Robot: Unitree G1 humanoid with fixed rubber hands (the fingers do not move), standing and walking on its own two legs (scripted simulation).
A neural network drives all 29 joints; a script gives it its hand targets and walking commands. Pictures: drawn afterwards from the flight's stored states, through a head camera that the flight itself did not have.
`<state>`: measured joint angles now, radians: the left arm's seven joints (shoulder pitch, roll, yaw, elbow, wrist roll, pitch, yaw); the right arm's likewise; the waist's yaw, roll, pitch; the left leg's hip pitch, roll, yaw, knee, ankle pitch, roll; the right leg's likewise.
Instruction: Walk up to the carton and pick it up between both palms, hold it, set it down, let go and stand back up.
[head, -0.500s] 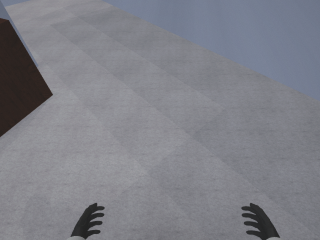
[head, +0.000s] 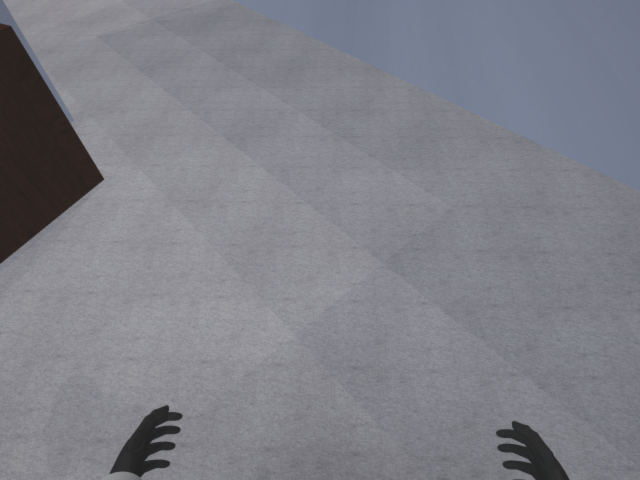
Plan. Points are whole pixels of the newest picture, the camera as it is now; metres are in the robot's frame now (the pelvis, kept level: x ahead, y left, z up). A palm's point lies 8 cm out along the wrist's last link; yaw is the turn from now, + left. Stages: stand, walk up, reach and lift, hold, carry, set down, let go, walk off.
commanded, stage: stand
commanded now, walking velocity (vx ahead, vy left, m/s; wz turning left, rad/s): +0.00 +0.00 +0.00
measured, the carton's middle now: out of the picture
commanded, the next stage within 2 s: walk up in 1.94 s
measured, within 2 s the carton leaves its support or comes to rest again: neither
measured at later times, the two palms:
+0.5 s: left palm (127, 472) +0.15 +0.27 -0.07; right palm out of the picture +0.13 -0.26 -0.09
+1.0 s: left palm out of the picture +0.13 +0.28 -0.07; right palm out of the picture +0.11 -0.26 -0.09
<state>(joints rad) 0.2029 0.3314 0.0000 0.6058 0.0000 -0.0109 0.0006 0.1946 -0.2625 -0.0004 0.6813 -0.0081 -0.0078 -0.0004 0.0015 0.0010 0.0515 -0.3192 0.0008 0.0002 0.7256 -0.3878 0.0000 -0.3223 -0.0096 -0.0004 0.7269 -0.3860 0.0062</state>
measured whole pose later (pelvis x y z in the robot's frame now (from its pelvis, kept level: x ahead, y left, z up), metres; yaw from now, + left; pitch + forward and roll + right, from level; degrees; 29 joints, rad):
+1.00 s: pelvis -0.01 +0.00 +0.00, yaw +0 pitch -2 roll +0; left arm 0.20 0.35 0.00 0.62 0.00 -0.02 0.00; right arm 0.19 -0.28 0.00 0.73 -0.01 -0.01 0.00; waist 0.00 0.00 0.05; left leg -0.32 0.00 0.00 0.73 -0.37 0.00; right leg -0.32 -0.01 0.00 0.73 -0.37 0.01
